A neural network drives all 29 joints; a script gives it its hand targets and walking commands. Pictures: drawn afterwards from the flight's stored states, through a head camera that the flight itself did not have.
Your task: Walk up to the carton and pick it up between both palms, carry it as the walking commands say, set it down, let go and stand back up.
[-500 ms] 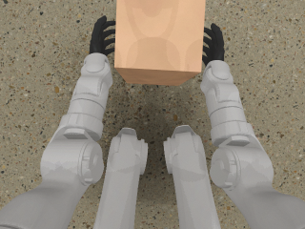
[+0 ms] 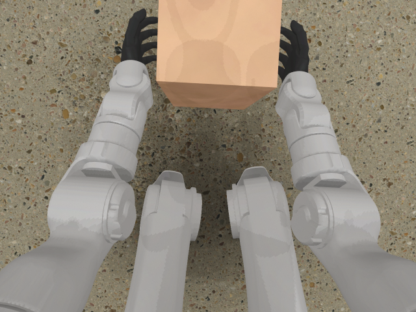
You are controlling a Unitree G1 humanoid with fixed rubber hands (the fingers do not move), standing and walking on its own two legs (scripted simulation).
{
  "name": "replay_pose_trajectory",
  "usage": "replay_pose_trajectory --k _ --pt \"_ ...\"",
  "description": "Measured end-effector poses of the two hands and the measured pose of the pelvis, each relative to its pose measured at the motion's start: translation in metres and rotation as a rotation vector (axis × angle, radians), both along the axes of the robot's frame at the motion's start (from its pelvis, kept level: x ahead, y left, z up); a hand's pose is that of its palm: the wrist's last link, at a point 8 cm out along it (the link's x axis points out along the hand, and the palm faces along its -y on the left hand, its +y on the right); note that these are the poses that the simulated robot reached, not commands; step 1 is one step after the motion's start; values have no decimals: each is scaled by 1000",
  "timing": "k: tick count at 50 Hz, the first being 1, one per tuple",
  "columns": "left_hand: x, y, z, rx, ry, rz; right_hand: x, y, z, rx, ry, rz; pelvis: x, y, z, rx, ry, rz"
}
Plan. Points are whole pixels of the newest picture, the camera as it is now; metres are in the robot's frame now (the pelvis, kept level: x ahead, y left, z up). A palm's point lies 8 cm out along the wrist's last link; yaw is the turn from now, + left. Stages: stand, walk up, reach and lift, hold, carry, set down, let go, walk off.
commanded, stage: set down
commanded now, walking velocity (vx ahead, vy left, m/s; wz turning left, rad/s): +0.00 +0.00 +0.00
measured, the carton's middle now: (213, 61) +0.53 -0.02 -0.22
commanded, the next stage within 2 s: none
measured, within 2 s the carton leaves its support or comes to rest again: rests again in 0.62 s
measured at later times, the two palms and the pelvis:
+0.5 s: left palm (138, 66) +0.50 +0.12 -0.17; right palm (290, 77) +0.48 -0.15 -0.16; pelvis +0.00 +0.00 -0.01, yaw +0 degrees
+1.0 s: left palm (139, 67) +0.50 +0.11 -0.17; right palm (291, 76) +0.49 -0.16 -0.17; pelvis +0.00 +0.00 -0.01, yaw +1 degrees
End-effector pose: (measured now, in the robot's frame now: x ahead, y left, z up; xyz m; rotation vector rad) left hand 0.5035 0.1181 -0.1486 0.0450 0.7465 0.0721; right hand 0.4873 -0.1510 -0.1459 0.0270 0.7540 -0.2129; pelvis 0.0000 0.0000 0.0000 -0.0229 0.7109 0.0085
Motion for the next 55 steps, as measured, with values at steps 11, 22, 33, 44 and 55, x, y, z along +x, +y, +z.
replay_pose_trajectory --k 11,22,33,44,55 --pt "-5 0 -9 14 25 -9 -6 0 -11 -3 25 8 -1 0 -3 3 -18 2" --pt "-3 -1 -16 19 31 -13 -4 -1 -18 -8 32 16 1 -2 -6 5 -24 4" --pt "-4 -2 -23 11 39 -18 -2 -3 -22 -17 39 25 3 -2 -8 4 -22 2" --pt "-3 -3 -23 0 38 -33 -1 -5 -23 -18 40 36 1 -2 -11 5 -34 3" --pt "-2 -3 -24 -8 37 -48 0 -8 -25 -18 43 49 0 -4 -13 7 -38 4"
